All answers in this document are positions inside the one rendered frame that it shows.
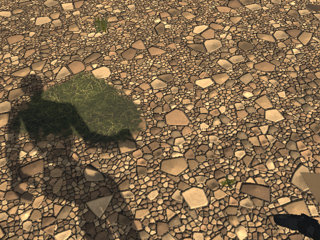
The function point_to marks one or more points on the right robot hand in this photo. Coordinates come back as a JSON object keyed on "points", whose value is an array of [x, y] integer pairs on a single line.
{"points": [[303, 223]]}

